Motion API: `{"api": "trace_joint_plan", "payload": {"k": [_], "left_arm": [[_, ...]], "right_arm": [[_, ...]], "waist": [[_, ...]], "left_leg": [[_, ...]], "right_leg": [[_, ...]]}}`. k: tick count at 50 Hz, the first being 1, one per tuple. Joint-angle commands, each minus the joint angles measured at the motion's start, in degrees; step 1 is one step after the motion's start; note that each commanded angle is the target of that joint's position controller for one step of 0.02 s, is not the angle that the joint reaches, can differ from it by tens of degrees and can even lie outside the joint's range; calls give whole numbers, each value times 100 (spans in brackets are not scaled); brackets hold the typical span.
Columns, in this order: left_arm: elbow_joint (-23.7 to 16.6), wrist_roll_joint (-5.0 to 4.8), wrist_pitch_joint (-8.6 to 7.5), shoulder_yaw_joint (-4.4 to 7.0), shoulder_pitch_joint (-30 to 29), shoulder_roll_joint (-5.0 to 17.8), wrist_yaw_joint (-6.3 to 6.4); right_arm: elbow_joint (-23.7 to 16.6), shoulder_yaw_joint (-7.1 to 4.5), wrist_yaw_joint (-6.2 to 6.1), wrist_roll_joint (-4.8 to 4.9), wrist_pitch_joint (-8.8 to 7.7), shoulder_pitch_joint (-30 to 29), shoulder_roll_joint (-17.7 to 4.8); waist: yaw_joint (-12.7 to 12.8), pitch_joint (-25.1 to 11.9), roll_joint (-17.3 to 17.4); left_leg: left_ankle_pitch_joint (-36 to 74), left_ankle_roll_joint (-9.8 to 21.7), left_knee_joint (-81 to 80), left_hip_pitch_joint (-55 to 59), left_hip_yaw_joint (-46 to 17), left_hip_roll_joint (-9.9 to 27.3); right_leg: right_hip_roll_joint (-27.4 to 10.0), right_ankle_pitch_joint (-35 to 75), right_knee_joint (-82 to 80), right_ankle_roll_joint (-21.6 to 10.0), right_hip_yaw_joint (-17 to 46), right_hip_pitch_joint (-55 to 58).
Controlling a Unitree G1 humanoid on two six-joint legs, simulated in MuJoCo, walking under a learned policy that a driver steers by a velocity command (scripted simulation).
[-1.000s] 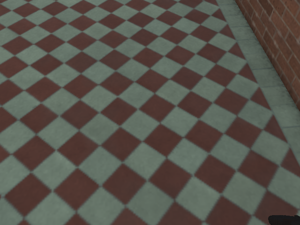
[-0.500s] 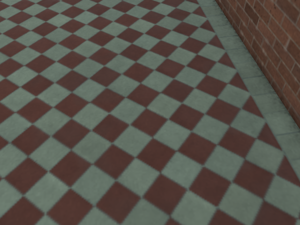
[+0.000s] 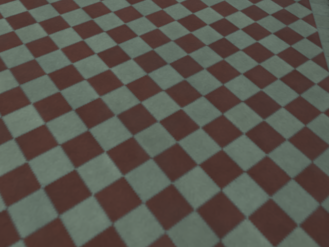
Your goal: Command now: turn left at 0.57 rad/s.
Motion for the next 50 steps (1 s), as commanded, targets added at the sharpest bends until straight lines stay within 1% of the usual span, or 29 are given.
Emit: {"api": "trace_joint_plan", "payload": {"k": [1,5,6,8,10,11,12,13,14,15,16,17,21,24,28,30,31,32,33,34,35,36,37,38,39,41,45,47,50], "left_arm": [[-367,-8,-117,112,-133,429,-6],[-344,-34,-226,115,-71,463,-83],[-331,-47,-254,109,-7,471,-115],[-358,-79,-314,84,-14,436,-188],[-288,-86,-421,51,237,301,-265],[-226,-50,-479,46,415,286,-271],[-172,25,-531,76,793,493,-248],[-26,147,-545,190,1251,1068,-247],[59,161,-599,258,1401,1170,-307],[34,68,-636,182,1233,911,-281],[17,-13,-642,117,1109,724,-240],[19,-60,-633,81,1102,645,-213],[118,-51,-615,34,1463,587,-164],[181,-94,-559,36,1648,673,-178],[239,-161,-490,94,1877,936,-217],[225,-193,-456,104,1737,973,-209],[212,-175,-452,76,1714,895,-207],[176,-121,-474,2,1681,661,-220],[-65,-2,-510,-170,1682,114,-217],[-191,-187,-575,-212,2127,-17,-163],[-79,-324,-557,-41,1933,572,-157],[-120,-314,-536,8,1585,687,-184],[-79,-248,-515,1,1479,584,-189],[-78,-200,-483,10,1395,498,-211],[-60,-203,-433,4,1413,390,-241],[-103,-197,-352,-33,1341,190,-279],[-370,-133,-334,-81,826,111,-329],[-490,-121,-377,-125,456,72,-415],[-746,-117,-407,-182,-174,19,-545]], "right_arm": [[-410,-317,-62,-15,-12,-89,-1035],[-458,-314,-31,-49,36,-190,-1003],[-450,-294,-21,-45,43,-164,-958],[-418,-237,11,-28,51,-137,-863],[-360,-159,28,-6,43,-179,-754],[-310,-86,25,-33,13,-84,-582],[-299,10,30,-77,-41,-25,-321],[-443,44,28,-31,-127,38,-162],[-597,-92,-16,33,-228,-417,-636],[-537,-193,-22,77,-284,-433,-894],[-409,-200,11,33,-301,-282,-845],[-375,-196,56,-20,-332,-253,-781],[-435,-54,193,-10,-511,-725,-260],[-556,36,252,0,-606,-1162,-29],[-569,-41,353,86,-706,-1213,-266],[-465,-132,343,122,-736,-794,-451],[-317,-222,292,109,-731,-315,-604],[-186,-331,213,78,-728,379,-828],[-103,-435,129,-95,-699,1334,-1290],[34,-465,202,-154,-657,1596,-1454],[41,-306,222,-114,-667,1252,-894],[43,-228,210,-54,-664,920,-630],[48,-178,210,-76,-667,607,-475],[83,-149,216,-115,-679,431,-341],[117,-143,208,-148,-708,307,-285],[214,-172,198,-126,-793,259,-281],[414,-240,162,-114,-825,273,-472],[476,-262,133,-94,-796,272,-589],[645,-307,94,-28,-729,552,-780]], "waist": [[-26,-669,858],[-74,-760,958],[-99,-906,943],[-132,-826,1005],[86,-600,974],[178,-547,820],[271,-651,285],[188,-604,-829],[413,28,-1043],[328,334,-748],[237,321,-717],[240,233,-735],[496,95,-642],[659,128,-682],[570,116,-738],[199,-3,-757],[-68,-263,-670],[-436,-734,-489],[-782,-1753,526],[-550,-2215,2021],[-513,-1444,1385],[-417,-804,1134],[-262,-542,824],[-155,-324,825],[-46,-235,858],[42,-150,740],[42,101,468],[-65,188,417],[-280,348,269]], "left_leg": [[846,837,-572,788,-1693,1346],[940,856,-386,686,-1948,1347],[568,857,-393,680,-1992,1327],[-802,834,-510,424,-2137,1227],[-1930,685,-506,-70,-2171,1019],[-2231,488,-349,-335,-2068,837],[-2501,186,549,-888,-1658,511],[-2397,-181,1925,-1807,-384,-324],[-2468,-305,2824,-2715,-337,-105],[-1999,-327,3255,-2944,-477,162],[-1600,-388,3379,-3011,-356,278],[-1248,-449,3378,-3081,-170,416],[-153,-622,2747,-2753,455,664],[136,-688,1554,-1978,674,594],[278,-651,680,-1010,665,411],[408,-485,268,-270,599,407],[388,-362,90,522,655,341],[368,-185,51,1635,409,655],[-272,270,39,3446,-1105,2007],[-1714,869,-807,3706,-3297,2903],[-2306,777,-1034,3063,-3035,2729],[-1841,624,-1066,2448,-2153,2530],[-1167,528,-1173,1965,-1543,2245],[-545,494,-1313,1591,-1052,2058],[-141,450,-1452,1316,-624,1915],[596,521,-1598,1101,-133,1888],[1301,604,-1784,1081,581,1905],[1435,523,-1816,1060,982,1818],[1599,437,-1790,1336,1324,1917]], "right_leg": [[45,92,-517,36,64,-212],[66,-8,-1068,-48,37,235],[54,2,-1231,-93,-22,436],[77,17,-1692,-237,-196,816],[119,461,-2694,-457,-410,1595],[8,565,-3148,-588,-358,2087],[-734,178,-3410,-877,430,2755],[-1607,-1066,-3938,-1558,1998,3044],[-2236,-2016,-4465,-2182,3313,2652],[-2159,-2195,-4487,-2158,3084,2528],[-1870,-1934,-4482,-1955,2609,2664],[-1680,-1579,-4496,-1808,2231,2838],[-1219,121,-4628,-1686,1059,2775],[-1051,837,-4604,-1682,649,2364],[-1265,1037,-4392,-1694,880,2098],[-1345,1343,-4106,-1526,972,2026],[-1178,1907,-3634,-1388,832,1868],[-836,2128,-2599,-1168,527,1444],[-276,821,-602,-817,68,92],[148,-1391,831,-675,45,-985],[-188,-1044,1552,-678,316,-1398],[-382,-539,1619,-724,187,-1541],[-542,-112,1501,-714,119,-1377],[-657,183,1342,-695,116,-1250],[-739,405,1290,-688,84,-1046],[-762,656,1247,-640,23,-1054],[-750,1428,247,-521,34,-1355],[-701,1993,-533,-558,-202,-1150],[-626,2215,-1309,-708,-549,-1036]]}}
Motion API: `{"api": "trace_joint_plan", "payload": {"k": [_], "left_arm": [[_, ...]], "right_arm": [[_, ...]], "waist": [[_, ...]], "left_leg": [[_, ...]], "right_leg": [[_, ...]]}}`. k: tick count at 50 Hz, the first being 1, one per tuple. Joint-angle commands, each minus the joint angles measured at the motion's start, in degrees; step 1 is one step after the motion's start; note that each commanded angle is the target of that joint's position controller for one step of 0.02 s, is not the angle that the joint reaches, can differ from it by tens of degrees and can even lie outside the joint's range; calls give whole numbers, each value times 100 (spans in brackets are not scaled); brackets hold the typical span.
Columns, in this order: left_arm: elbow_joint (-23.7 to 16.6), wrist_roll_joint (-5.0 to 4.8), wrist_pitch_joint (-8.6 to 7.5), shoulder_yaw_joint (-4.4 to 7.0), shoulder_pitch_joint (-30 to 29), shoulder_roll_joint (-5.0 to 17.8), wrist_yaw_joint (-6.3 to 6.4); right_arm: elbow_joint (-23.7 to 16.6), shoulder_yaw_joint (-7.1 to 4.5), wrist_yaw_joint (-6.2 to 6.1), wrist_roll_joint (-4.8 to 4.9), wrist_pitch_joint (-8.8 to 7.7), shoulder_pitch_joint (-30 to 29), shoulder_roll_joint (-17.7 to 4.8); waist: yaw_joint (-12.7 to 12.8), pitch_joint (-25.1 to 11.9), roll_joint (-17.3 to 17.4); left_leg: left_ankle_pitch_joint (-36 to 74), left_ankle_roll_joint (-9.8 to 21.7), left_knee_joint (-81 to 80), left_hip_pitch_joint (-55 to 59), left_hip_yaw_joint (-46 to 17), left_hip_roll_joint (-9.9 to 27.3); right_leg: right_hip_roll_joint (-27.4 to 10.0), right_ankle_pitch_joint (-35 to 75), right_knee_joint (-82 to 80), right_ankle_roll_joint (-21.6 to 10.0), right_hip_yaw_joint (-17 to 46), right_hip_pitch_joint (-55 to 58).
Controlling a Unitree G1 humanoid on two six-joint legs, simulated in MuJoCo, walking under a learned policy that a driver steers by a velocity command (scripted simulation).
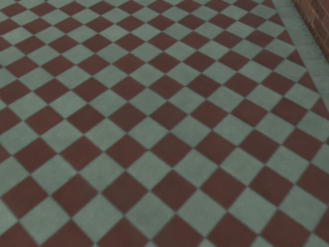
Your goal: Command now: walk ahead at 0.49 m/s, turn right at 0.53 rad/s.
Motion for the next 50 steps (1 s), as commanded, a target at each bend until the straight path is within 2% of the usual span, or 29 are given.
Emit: {"api": "trace_joint_plan", "payload": {"k": [1,3,5,6,7,8,9,10,11,12,13,15,18,21,25,28,30,31,32,33,34,36,38,41,42,43,44,46,50], "left_arm": [[-614,-6,-89,-46,-628,112,-140],[-757,-13,-84,-5,-760,221,-200],[-786,1,-38,120,-450,462,-209],[-675,-12,-6,241,148,675,-187],[-458,-30,34,420,1094,966,-111],[-315,-59,120,558,1761,1418,23],[-531,-57,41,559,1367,1828,20],[-612,-4,-45,427,1467,1311,-25],[-533,42,-118,352,1305,1074,-30],[-548,53,-164,292,870,924,-35],[-608,102,-189,235,491,732,-18],[-621,188,-208,187,230,657,28],[-355,152,-235,195,325,794,111],[-189,111,-121,156,337,740,209],[72,128,-15,123,610,746,254],[202,124,14,88,571,682,233],[271,96,19,37,521,560,237],[239,223,-34,-4,814,434,231],[384,243,-63,-72,1519,239,232],[458,217,-1,-83,1385,352,245],[351,147,111,-32,1063,521,247],[329,99,376,18,732,533,305],[446,119,511,21,844,420,345],[776,221,459,-4,1155,207,303],[707,288,449,9,997,334,303],[632,267,439,39,812,544,324],[682,236,394,39,707,511,329],[706,248,256,-16,526,318,342],[877,188,81,-15,739,341,337]], "right_arm": [[-321,-223,-47,81,-36,-278,-996],[-252,-251,-55,122,50,-204,-1112],[-255,-300,-95,150,150,-199,-1317],[-277,-313,-115,162,208,-223,-1383],[-323,-273,-138,185,223,-286,-1319],[-439,-112,-136,-1,179,-33,-880],[-786,87,-64,-54,10,286,-346],[-858,-29,31,125,-192,-329,-976],[-1028,-28,68,287,-269,-748,-1016],[-985,7,22,209,-287,-774,-908],[-883,-25,-28,64,-240,-714,-948],[-757,-42,-40,-24,-71,-451,-938],[-722,48,-93,-84,91,-460,-629],[-787,130,-66,-74,108,-897,-451],[-875,130,55,-10,54,-1427,-502],[-924,51,105,-80,20,-1482,-679],[-801,12,95,-158,-29,-1104,-735],[-844,-28,47,-231,-53,-1041,-1033],[-857,1,13,-273,8,-972,-991],[-782,114,5,-167,113,-805,-438],[-698,217,41,-87,180,-793,-232],[-668,173,88,-69,274,-1077,-493],[-740,119,62,-95,344,-1643,-659],[-651,157,8,-50,440,-1676,-477],[-566,190,7,-57,421,-1504,-387],[-548,178,9,-88,414,-1428,-425],[-563,183,10,-112,399,-1533,-388],[-507,190,-20,-93,358,-1556,-310],[-297,162,-65,-31,355,-1379,-310]], "waist": [[47,518,422],[111,431,479],[395,-10,728],[748,-389,779],[1277,-874,659],[1356,-1384,-272],[711,-2138,-1360],[1176,-2359,-494],[1099,-1475,-264],[749,-798,323],[533,-601,363],[291,-530,228],[255,-525,138],[420,-575,-74],[719,-604,-172],[659,-516,-240],[396,-585,-101],[576,-930,359],[774,-1546,1073],[495,-1840,1349],[425,-1608,1275],[440,-1017,943],[653,-661,1066],[764,-673,1038],[651,-576,839],[457,-308,511],[408,-136,161],[374,-170,28],[419,-407,83]], "left_leg": [[2324,770,-471,-327,-310,1692],[3313,666,-102,51,-130,1762],[5337,550,802,337,38,1751],[5948,483,1699,264,110,1688],[5642,308,2968,-399,227,1501],[2446,64,4842,-1956,180,1135],[-1778,-233,6867,-4131,-733,-170],[-1531,-127,7112,-4668,-1803,103],[-1031,-21,6802,-4908,-1705,327],[-616,-27,6240,-4664,-1623,599],[-434,-94,5802,-4237,-1581,799],[-352,-258,5546,-3557,-1491,877],[185,-495,4754,-3345,-1260,736],[1324,-530,3472,-3114,-1161,589],[2120,-424,2384,-2862,-1256,429],[1513,-165,1911,-2838,-1314,364],[2657,103,1087,-2031,-1295,378],[4903,359,1346,-1112,-1817,958],[5985,1170,1695,73,-2565,1735],[5597,1599,1494,181,-3088,2102],[4526,1627,1203,-100,-3369,2172],[2279,1332,717,-827,-3338,1991],[919,967,420,-1703,-2853,1594],[-264,500,522,-2319,-1974,947],[-827,267,578,-2416,-1852,822],[-1085,78,675,-2298,-1655,609],[-726,-29,860,-1900,-1460,467],[113,34,1253,-1490,-1420,458],[1545,128,1590,-1278,-1330,429]], "right_leg": [[-6,241,-673,-163,-230,66],[170,-99,-919,-352,-443,229],[592,-702,-917,-601,-783,937],[839,-894,-964,-760,-893,1718],[1021,-612,-1291,-991,-815,3178],[111,-511,-1320,-1324,665,4924],[-1275,-1835,-2342,-2551,4291,6349],[-1343,-2367,-2936,-2362,4588,6320],[-1154,-2144,-3001,-2079,3736,5622],[-927,-884,-2965,-1861,2927,4600],[-750,466,-2880,-1726,2296,3912],[-575,2173,-2952,-1700,1642,3097],[-334,3340,-2989,-1618,857,2644],[52,3044,-2892,-1284,324,2642],[-169,2245,-2736,-1155,575,3071],[-399,2092,-2233,-1115,960,3445],[-121,1751,-1638,-822,951,3365],[291,950,-1137,-552,815,2988],[639,-776,-473,-186,666,2204],[724,-2697,-5,79,488,2030],[618,-3702,262,200,504,1792],[456,-3608,406,340,439,1640],[333,-2905,-402,362,317,2174],[567,-1101,-1776,193,-95,3293],[348,-1000,-1907,70,146,3272],[183,-1717,-2062,-124,384,2713],[228,-2422,-2144,-238,373,2123],[218,-2152,-2295,-156,380,1964],[246,-984,-2100,-50,314,2324]]}}
Over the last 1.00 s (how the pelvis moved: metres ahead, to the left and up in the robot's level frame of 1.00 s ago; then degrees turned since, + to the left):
0.33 0.04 -0.01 -7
